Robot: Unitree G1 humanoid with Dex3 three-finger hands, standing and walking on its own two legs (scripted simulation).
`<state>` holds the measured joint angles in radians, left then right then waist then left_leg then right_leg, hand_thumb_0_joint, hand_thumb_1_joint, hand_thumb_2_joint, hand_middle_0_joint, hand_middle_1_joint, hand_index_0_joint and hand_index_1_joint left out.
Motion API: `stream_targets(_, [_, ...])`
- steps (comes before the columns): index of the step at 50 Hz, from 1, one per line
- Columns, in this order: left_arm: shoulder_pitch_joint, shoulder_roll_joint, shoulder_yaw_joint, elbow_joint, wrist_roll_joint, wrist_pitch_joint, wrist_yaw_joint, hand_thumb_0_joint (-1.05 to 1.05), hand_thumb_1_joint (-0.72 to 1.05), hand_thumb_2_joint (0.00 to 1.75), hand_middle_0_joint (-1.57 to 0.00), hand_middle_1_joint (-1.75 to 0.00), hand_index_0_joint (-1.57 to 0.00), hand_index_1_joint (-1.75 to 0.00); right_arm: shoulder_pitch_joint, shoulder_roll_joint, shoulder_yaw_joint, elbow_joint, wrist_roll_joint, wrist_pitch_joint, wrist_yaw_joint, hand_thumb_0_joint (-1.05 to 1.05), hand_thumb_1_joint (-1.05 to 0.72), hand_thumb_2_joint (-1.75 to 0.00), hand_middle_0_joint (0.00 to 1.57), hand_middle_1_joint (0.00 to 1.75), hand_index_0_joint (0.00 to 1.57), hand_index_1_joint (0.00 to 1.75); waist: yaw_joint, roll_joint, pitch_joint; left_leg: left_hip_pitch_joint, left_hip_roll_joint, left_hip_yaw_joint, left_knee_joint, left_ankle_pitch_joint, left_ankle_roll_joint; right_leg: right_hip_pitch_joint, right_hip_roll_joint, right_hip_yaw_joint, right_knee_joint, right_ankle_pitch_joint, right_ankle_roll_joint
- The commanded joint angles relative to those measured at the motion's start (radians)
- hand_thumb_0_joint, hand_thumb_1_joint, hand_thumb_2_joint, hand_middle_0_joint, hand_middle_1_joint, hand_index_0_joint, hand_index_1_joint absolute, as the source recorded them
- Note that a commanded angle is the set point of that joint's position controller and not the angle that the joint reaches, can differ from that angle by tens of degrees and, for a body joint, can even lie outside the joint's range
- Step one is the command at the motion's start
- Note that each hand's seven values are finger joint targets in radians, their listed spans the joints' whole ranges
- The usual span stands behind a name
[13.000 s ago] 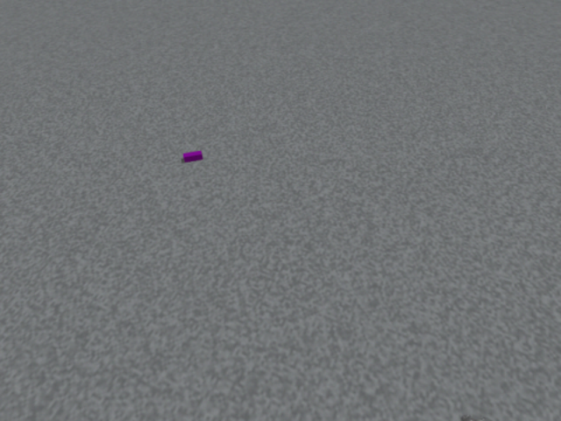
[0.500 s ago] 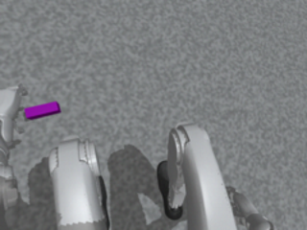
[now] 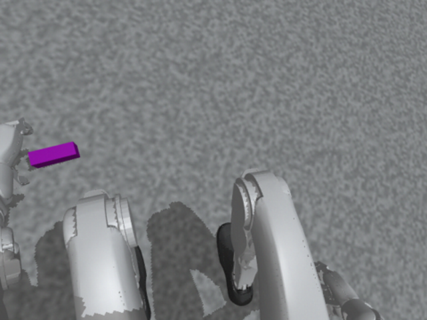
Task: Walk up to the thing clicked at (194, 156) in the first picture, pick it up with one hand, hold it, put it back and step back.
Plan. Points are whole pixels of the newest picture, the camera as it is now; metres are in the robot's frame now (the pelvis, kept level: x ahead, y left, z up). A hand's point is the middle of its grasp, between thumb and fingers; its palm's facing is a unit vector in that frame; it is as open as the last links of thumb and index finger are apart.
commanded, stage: rise first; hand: left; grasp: from above
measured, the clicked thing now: (55, 154) +0.44 +0.31 -0.30
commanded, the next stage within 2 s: approach in 0.30 s
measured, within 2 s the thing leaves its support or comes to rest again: neither
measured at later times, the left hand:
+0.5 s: hand (7, 163) +0.39 +0.35 -0.17, palm faces -0.43 -0.13 -0.89, open 10.9 cm
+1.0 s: hand (40, 143) +0.43 +0.30 -0.18, palm faces -0.40 -0.13 -0.91, open 11.9 cm
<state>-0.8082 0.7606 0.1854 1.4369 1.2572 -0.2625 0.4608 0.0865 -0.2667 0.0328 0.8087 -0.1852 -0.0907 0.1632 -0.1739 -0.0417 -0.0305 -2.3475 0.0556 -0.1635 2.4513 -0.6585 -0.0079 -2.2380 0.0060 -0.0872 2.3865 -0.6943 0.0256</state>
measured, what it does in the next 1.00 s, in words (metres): stands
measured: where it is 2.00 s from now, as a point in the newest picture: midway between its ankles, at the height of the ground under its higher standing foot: (188, 287)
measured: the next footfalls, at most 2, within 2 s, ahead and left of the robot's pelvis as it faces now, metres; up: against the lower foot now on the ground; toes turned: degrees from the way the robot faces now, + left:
none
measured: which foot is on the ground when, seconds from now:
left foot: down 0.00-1.00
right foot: down 0.00-1.00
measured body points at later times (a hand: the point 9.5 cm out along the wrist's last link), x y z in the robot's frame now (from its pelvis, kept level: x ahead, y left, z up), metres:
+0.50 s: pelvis +0.00 +0.00 +0.00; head +0.22 +0.08 +0.38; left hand +0.41 +0.35 -0.12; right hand +0.10 -0.27 -0.11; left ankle +0.08 +0.13 -0.28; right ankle +0.10 -0.12 -0.28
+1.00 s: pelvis +0.00 +0.00 +0.00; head +0.23 +0.06 +0.38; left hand +0.45 +0.30 -0.13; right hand +0.05 -0.27 -0.11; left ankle +0.08 +0.13 -0.28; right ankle +0.10 -0.12 -0.28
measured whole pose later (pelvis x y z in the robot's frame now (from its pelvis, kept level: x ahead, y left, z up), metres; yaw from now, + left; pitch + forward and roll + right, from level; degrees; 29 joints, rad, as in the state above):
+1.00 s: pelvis +0.00 +0.00 +0.00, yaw -1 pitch +31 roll -8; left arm -0.89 0.72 0.22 1.53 1.25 -0.14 0.53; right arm 0.12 -0.28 0.07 0.79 -0.20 -0.12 0.21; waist -0.25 -0.01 -0.01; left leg -2.35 0.07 -0.17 2.46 -0.67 -0.01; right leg -2.26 0.02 -0.09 2.39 -0.68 0.03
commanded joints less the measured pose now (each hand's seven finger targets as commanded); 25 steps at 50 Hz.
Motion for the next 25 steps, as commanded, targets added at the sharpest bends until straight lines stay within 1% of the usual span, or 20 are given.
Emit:
stream_targets(1, [-0.235,0.309,0.059,-0.148,-0.016,-0.014,0.036,0.0,-0.04,0.58,-0.54,-0.57,-0.54,-0.57,0.166,-0.254,-0.072,-0.022,0.001,-0.009,-0.014,0.0,-0.9,-0.9,0.2,0.3,0.2,0.3,0.028,0.28,-0.653,0.519,-0.033,0.118,-0.233,0.125,0.029,0.273,0.041,-0.072,-0.249,0.184,-0.054])
stream_targets(3, [-0.221,0.27,0.038,-0.152,-0.02,-0.012,0.032,0.0,-0.04,0.58,-0.54,-0.55,-0.54,-0.56,0.173,-0.252,-0.074,-0.021,-0.003,-0.011,-0.01,0.0,-0.9,-0.9,0.2,0.3,0.2,0.3,0.019,0.291,-0.66,0.536,-0.032,0.116,-0.235,0.137,0.027,0.268,0.04,-0.078,-0.241,0.198,-0.053])
stream_targets(4, [-0.23,0.27,0.034,-0.166,-0.017,-0.013,0.03,0.0,-0.04,0.58,-0.55,-0.55,-0.54,-0.56,0.169,-0.254,-0.076,-0.021,-0.003,-0.007,-0.011,0.0,-0.9,-0.9,0.2,0.3,0.2,0.3,0.018,0.303,-0.675,0.546,-0.031,0.115,-0.238,0.143,0.026,0.268,0.042,-0.079,-0.242,0.203,-0.053])
stream_targets(5, [-0.227,0.271,0.037,-0.157,-0.018,-0.013,0.03,0.0,-0.03,0.57,-0.56,-0.55,-0.55,-0.55,0.171,-0.253,-0.077,-0.02,-0.002,-0.007,-0.01,0.0,-0.9,-0.9,0.2,0.3,0.2,0.3,0.016,0.306,-0.66,0.538,-0.033,0.114,-0.241,0.134,0.025,0.26,0.041,-0.081,-0.239,0.194,-0.055])
stream_targets(6, [-0.235,0.258,0.023,-0.14,-0.019,-0.01,0.028,0.0,-0.03,0.57,-0.55,-0.54,-0.55,-0.55,0.172,-0.253,-0.076,-0.021,0.0,-0.007,-0.009,0.0,-0.9,-0.9,0.2,0.3,0.2,0.3,0.011,0.302,-0.643,0.536,-0.031,0.113,-0.243,0.123,0.025,0.247,0.042,-0.081,-0.242,0.185,-0.056])
stream_targets(8, [-0.234,0.295,0.054,-0.156,-0.021,-0.015,0.033,0.0,-0.03,0.57,-0.54,-0.56,-0.54,-0.56,0.168,-0.258,-0.077,-0.025,0.0,-0.004,-0.01,0.0,-0.9,-0.9,0.2,0.3,0.2,0.3,0.023,0.295,-0.656,0.527,-0.033,0.11,-0.245,0.116,0.026,0.252,0.04,-0.083,-0.242,0.175,-0.057])
stream_targets(9, [-0.219,0.255,0.027,-0.138,-0.021,-0.014,0.032,0.0,-0.04,0.58,-0.55,-0.55,-0.54,-0.56,0.159,-0.253,-0.076,-0.027,0.001,-0.004,-0.011,0.0,-0.9,-0.9,0.2,0.3,0.2,0.3,0.02,0.291,-0.636,0.523,-0.032,0.111,-0.245,0.106,0.025,0.234,0.04,-0.084,-0.239,0.166,-0.058])
stream_targets(10, [-0.216,0.249,0.017,-0.111,-0.014,-0.012,0.029,0.0,-0.03,0.57,-0.55,-0.55,-0.54,-0.56,0.162,-0.252,-0.076,-0.023,-0.001,-0.005,-0.007,0.0,-0.9,-0.9,0.2,0.3,0.2,0.3,0.007,0.281,-0.606,0.505,-0.032,0.117,-0.236,0.105,0.028,0.234,0.043,-0.079,-0.249,0.171,-0.056])
stream_targets(11, [-0.241,0.284,0.045,-0.156,-0.016,-0.02,0.033,0.0,-0.02,0.57,-0.56,-0.54,-0.55,-0.55,0.161,-0.26,-0.076,-0.03,-0.003,-0.004,-0.009,0.0,-0.9,-0.9,0.2,0.3,0.2,0.3,0.012,0.272,-0.631,0.499,-0.033,0.112,-0.24,0.101,0.029,0.25,0.043,-0.08,-0.255,0.165,-0.054])
stream_targets(12, [-0.213,0.283,0.045,-0.134,-0.009,-0.017,0.034,0.0,-0.03,0.58,-0.56,-0.53,-0.55,-0.55,0.172,-0.257,-0.074,-0.021,-0.002,-0.004,-0.008,0.0,-0.9,-0.9,0.2,0.3,0.2,0.3,0.021,0.287,-0.622,0.508,-0.036,0.116,-0.24,0.116,0.028,0.255,0.04,-0.079,-0.245,0.176,-0.055])
stream_targets(14, [-0.21,0.327,0.082,-0.158,-0.007,-0.019,0.04,0.0,-0.03,0.57,-0.56,-0.52,-0.55,-0.54,0.167,-0.261,-0.079,-0.023,-0.003,-0.004,-0.007,0.0,-0.9,-0.9,0.2,0.3,0.2,0.3,0.038,0.288,-0.655,0.523,-0.034,0.119,-0.237,0.138,0.028,0.275,0.04,-0.075,-0.245,0.196,-0.054])
stream_targets(15, [-0.22,0.308,0.06,-0.135,-0.004,-0.017,0.038,0.0,-0.03,0.57,-0.56,-0.52,-0.55,-0.54,0.164,-0.254,-0.077,-0.026,-0.004,-0.004,-0.005,0.0,-0.9,-0.9,0.2,0.3,0.2,0.3,0.023,0.272,-0.643,0.508,-0.032,0.118,-0.227,0.126,0.03,0.268,0.042,-0.071,-0.245,0.19,-0.055])
stream_targets(16, [-0.244,0.271,0.038,-0.161,-0.008,-0.019,0.036,0.0,-0.02,0.57,-0.57,-0.53,-0.56,-0.54,0.163,-0.251,-0.073,-0.028,-0.006,-0.004,-0.006,0.0,-0.9,-0.9,0.2,0.3,0.2,0.3,0.012,0.27,-0.655,0.514,-0.033,0.12,-0.225,0.144,0.031,0.281,0.042,-0.071,-0.251,0.211,-0.051])
stream_targets(18, [-0.241,0.261,0.024,-0.128,-0.018,-0.016,0.035,0.0,-0.01,0.56,-0.56,-0.54,-0.56,-0.54,0.163,-0.245,-0.071,-0.016,-0.003,-0.006,-0.004,0.0,-0.9,-0.9,0.2,0.3,0.2,0.3,0.013,0.27,-0.631,0.506,-0.033,0.117,-0.231,0.124,0.03,0.257,0.043,-0.071,-0.252,0.189,-0.055])
stream_targets(20, [-0.242,0.287,0.041,-0.112,-0.013,-0.017,0.034,0.0,-0.07,0.63,-0.57,-0.5,-0.53,-0.54,0.166,-0.26,-0.075,-0.025,-0.005,-0.01,-0.004,0.0,-0.9,-0.9,0.2,0.3,0.2,0.3,0.003,0.26,-0.615,0.504,-0.033,0.112,-0.227,0.116,0.03,0.246,0.04,-0.079,-0.244,0.178,-0.053])
stream_targets(21, [-0.226,0.306,0.051,-0.112,-0.004,-0.016,0.032,0.0,-0.07,0.6,-0.52,-0.54,-0.51,-0.55,0.167,-0.26,-0.076,-0.02,-0.006,-0.01,-0.005,0.0,-0.89,-0.89,0.2,0.3,0.2,0.3,0.012,0.272,-0.627,0.51,-0.032,0.114,-0.228,0.126,0.03,0.262,0.043,-0.076,-0.247,0.19,-0.053])
stream_targets(22, [-0.236,0.275,0.031,-0.11,-0.005,-0.018,0.031,0.0,-0.09,0.62,-0.5,-0.55,-0.49,-0.57,0.164,-0.255,-0.074,-0.018,-0.007,-0.008,-0.004,0.0,-0.89,-0.89,0.2,0.3,0.2,0.3,0.011,0.278,-0.626,0.504,-0.034,0.114,-0.233,0.113,0.028,0.253,0.042,-0.078,-0.245,0.174,-0.055])
stream_targets(23, [-0.26,0.272,0.029,-0.131,-0.01,-0.025,0.032,0.0,-0.1,0.63,-0.49,-0.56,-0.48,-0.58,0.158,-0.257,-0.075,-0.021,-0.008,-0.008,-0.003,0.0,-0.89,-0.89,0.2,0.3,0.2,0.3,0.001,0.285,-0.629,0.511,-0.032,0.107,-0.237,0.106,0.026,0.243,0.042,-0.086,-0.239,0.166,-0.055])
stream_targets(24, [-0.262,0.259,0.011,-0.106,-0.006,-0.024,0.031,0.0,-0.11,0.64,-0.49,-0.57,-0.47,-0.59,0.16,-0.255,-0.073,-0.018,-0.007,-0.009,-0.004,0.0,-0.89,-0.89,0.2,0.3,0.2,0.3,-0.005,0.283,-0.612,0.508,-0.033,0.105,-0.239,0.085,0.025,0.228,0.043,-0.084,-0.243,0.148,-0.059])
stream_targets(25, [-0.291,0.214,-0.027,-0.122,-0.012,-0.027,0.029,0.0,-0.13,0.65,-0.48,-0.58,-0.46,-0.6,0.159,-0.25,-0.072,-0.019,-0.007,-0.012,-0.003,0.0,-0.89,-0.89,0.2,0.3,0.2,0.3,-0.017,0.286,-0.607,0.513,-0.031,0.106,-0.236,0.083,0.025,0.217,0.043,-0.085,-0.25,0.148,-0.056])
